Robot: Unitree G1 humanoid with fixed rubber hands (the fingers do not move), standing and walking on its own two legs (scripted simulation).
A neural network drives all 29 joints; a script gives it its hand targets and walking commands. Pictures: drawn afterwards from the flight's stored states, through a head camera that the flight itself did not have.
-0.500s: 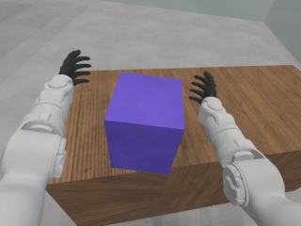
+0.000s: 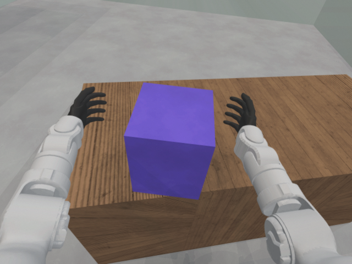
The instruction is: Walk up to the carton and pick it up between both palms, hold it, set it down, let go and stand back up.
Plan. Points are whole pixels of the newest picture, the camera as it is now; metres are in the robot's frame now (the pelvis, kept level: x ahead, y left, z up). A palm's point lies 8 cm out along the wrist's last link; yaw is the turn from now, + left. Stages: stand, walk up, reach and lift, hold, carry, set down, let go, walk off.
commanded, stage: set down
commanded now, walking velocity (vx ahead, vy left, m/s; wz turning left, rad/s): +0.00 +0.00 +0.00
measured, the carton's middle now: (171, 142) +0.45 -0.02 +0.00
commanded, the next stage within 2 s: none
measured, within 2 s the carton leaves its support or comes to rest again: neither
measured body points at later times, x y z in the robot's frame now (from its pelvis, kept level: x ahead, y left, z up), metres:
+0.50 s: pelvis +0.00 +0.00 +0.00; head +0.00 +0.04 +0.45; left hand +0.40 +0.23 +0.08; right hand +0.34 -0.19 +0.08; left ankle +0.06 +0.10 -0.74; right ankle +0.02 -0.17 -0.74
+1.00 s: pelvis +0.01 -0.01 +0.00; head +0.02 +0.03 +0.45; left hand +0.33 +0.23 +0.02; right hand +0.29 -0.19 +0.04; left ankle +0.06 +0.10 -0.74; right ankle +0.02 -0.17 -0.74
